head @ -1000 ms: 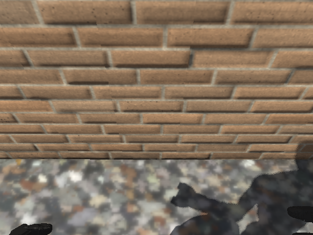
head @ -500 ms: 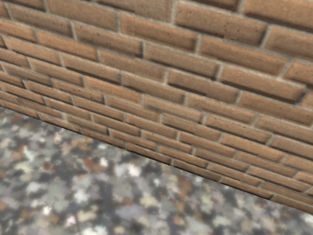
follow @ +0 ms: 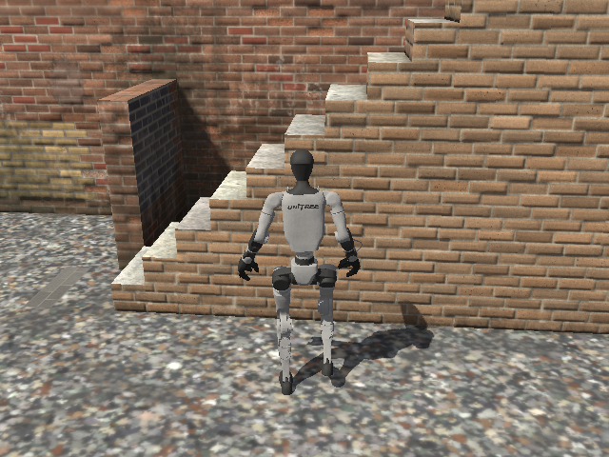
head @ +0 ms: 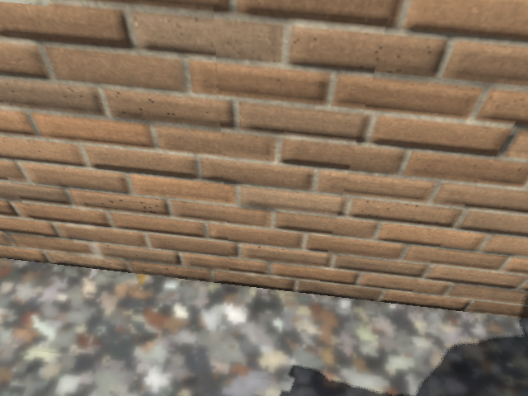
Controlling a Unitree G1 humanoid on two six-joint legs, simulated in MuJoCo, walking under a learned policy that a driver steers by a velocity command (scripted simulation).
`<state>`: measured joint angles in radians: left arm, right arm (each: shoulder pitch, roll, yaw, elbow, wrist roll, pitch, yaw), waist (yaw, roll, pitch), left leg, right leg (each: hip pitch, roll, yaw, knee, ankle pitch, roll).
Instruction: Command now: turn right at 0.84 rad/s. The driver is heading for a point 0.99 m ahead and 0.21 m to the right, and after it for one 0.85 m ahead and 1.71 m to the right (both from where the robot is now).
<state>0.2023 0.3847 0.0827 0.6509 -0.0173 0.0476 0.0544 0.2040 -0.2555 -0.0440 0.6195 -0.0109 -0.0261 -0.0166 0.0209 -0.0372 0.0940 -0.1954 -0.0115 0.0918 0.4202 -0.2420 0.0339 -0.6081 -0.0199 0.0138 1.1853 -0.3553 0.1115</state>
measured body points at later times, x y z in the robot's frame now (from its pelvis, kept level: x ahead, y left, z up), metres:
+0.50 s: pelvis +0.01 -0.06 -0.02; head +0.04 -0.10 +0.43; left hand +0.24 +0.15 -0.11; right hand +0.03 -0.40 -0.12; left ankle -0.01 +0.10 -0.68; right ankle -0.08 -0.11 -0.74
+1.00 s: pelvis +0.10 -0.17 -0.01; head +0.11 -0.18 +0.44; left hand +0.38 -0.05 -0.11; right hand +0.05 -0.45 -0.14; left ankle +0.25 -0.14 -0.74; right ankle +0.03 -0.29 -0.74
